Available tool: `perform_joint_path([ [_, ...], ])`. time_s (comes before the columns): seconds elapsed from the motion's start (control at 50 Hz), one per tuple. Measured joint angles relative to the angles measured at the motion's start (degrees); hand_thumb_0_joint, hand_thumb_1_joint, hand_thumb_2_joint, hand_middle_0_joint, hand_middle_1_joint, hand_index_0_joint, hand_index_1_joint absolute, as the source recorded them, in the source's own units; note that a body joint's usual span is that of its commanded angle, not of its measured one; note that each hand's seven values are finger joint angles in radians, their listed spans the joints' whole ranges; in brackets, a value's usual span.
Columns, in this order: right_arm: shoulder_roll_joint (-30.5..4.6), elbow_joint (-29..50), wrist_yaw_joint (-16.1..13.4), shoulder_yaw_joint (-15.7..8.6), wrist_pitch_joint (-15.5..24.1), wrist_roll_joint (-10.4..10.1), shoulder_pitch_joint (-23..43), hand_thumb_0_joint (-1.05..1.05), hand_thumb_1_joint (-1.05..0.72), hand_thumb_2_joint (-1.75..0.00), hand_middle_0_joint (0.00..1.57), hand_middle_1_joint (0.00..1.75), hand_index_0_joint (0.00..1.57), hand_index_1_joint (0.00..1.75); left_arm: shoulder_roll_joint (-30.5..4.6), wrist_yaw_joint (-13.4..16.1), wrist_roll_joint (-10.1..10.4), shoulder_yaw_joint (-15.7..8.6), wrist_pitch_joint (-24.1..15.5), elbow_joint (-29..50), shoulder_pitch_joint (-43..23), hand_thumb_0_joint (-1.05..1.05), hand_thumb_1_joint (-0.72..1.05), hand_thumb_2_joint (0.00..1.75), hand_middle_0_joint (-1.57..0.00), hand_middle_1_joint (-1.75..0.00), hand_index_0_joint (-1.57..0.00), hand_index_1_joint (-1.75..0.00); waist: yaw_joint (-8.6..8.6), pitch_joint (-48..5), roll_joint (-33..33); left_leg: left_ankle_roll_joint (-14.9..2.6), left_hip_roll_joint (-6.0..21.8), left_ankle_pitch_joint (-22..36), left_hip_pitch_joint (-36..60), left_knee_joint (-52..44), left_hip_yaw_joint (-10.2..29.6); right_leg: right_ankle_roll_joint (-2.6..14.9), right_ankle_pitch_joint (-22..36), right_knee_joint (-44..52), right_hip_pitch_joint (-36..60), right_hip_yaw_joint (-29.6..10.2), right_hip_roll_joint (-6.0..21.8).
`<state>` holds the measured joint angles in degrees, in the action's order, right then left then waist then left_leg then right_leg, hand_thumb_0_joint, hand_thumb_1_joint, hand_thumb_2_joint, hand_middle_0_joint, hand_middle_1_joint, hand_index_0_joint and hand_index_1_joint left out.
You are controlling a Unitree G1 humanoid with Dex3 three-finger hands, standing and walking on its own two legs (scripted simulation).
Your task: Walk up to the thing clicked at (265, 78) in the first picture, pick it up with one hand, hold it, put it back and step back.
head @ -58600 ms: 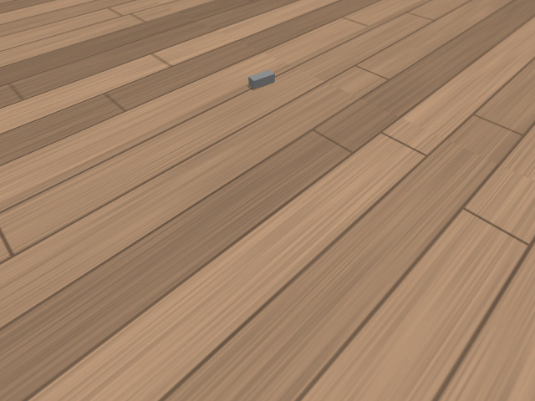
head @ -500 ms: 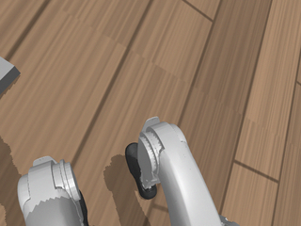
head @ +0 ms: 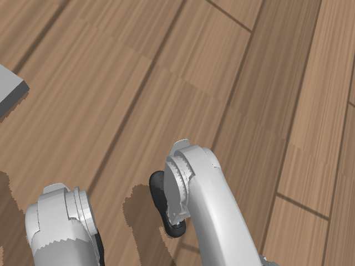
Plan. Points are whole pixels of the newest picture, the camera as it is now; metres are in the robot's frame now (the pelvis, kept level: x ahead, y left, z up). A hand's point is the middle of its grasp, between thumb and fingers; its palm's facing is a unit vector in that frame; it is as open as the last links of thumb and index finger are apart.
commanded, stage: rise first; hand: left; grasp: from above
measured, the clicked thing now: out of the picture +0.54 +0.27 -0.30
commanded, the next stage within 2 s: none
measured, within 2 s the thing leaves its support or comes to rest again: neither
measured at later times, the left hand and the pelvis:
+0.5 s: hand out of the picture +0.52 +0.31 -0.17, palm faces -0.26 -0.31 -0.92, open 13.6 cm; pelvis +0.00 +0.00 +0.00, yaw +0 degrees
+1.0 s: hand out of the picture +0.51 +0.31 -0.17, palm faces -0.25 -0.31 -0.92, open 13.9 cm; pelvis +0.00 +0.00 +0.00, yaw +0 degrees
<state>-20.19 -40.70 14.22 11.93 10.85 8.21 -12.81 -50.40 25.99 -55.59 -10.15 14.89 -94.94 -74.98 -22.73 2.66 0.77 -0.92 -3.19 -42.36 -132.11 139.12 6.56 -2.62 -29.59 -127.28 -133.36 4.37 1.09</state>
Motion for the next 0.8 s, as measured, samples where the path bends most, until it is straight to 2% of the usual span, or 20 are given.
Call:
perform_joint_path([
  [0.62,-0.1,-0.4,0.6,-0.1,0.6,0.3,-0.4,0.0,-0.9,-0.89,0.2,0.3,0.2,0.3,0.9,2.2,0.3,-1.4,0.5,-0.7,0.0,0.0,-0.48,0.94,-0.14,-1.04,-0.14,-1.03,-0.38,0.2,-0.3,0.2,0.1,0.1,-0.2,-0.1,-0.1,0.0,0.2,-0.1,-0.5,-0.1,-0.1],
  [0.8,0.0,-0.9,0.7,-0.5,0.7,0.5,-0.4,0.0,-0.9,-0.89,0.2,0.3,0.2,0.3,0.6,1.5,0.6,-1.1,0.0,-0.7,0.7,0.0,-0.49,0.95,-0.12,-1.05,-0.13,-1.04,-0.28,0.1,-0.4,-0.13,0.0,0.0,-0.1,0.0,-0.1,-0.26,-0.1,-0.1,-0.2,-0.1,0.0],
])
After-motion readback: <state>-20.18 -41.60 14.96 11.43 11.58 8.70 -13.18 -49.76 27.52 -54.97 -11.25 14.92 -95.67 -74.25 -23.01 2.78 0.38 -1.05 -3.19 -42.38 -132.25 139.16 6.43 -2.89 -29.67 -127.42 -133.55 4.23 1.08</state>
